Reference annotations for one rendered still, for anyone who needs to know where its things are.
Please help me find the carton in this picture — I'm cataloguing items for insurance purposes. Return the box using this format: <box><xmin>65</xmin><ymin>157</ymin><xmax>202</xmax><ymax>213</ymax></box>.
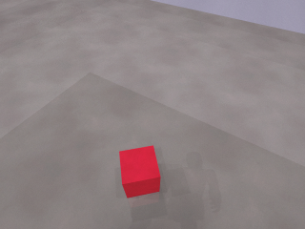
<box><xmin>119</xmin><ymin>145</ymin><xmax>161</xmax><ymax>198</ymax></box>

